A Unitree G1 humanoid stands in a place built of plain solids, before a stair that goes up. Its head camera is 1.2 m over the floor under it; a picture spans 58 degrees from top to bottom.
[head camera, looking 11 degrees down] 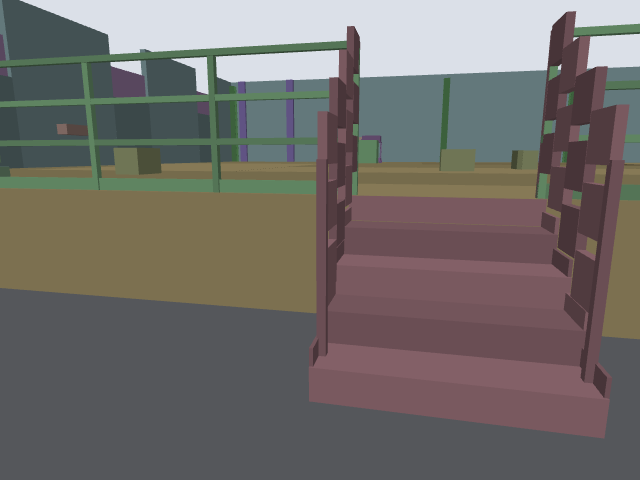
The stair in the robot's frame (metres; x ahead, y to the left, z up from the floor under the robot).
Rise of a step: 0.18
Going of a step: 0.30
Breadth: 1.32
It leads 13 degrees to the right of straight ahead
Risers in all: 5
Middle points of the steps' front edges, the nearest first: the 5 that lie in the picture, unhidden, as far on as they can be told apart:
1.82 -0.59 0.18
2.11 -0.65 0.37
2.40 -0.72 0.55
2.69 -0.78 0.74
2.99 -0.85 0.92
